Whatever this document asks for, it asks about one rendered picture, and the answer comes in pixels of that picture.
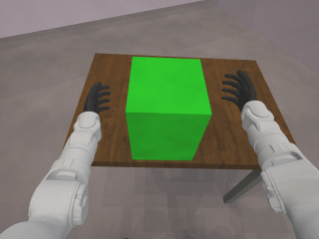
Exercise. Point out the left robot upper arm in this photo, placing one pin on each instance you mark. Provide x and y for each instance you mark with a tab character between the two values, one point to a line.
57	207

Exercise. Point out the robot left forearm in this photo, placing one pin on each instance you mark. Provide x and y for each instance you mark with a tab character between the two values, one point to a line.
74	163

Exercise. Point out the right robot upper arm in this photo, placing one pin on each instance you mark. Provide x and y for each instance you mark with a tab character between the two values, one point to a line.
293	189

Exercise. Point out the carton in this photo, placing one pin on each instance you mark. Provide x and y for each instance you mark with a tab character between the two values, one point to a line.
167	108

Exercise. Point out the robot left hand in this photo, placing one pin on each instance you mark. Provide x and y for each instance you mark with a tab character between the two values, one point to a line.
92	101

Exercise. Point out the table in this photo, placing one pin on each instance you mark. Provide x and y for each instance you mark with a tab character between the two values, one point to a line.
224	144

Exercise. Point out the robot right hand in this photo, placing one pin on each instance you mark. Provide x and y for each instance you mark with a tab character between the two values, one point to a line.
245	89

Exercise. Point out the robot right forearm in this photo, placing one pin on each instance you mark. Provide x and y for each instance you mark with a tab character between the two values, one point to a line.
267	139

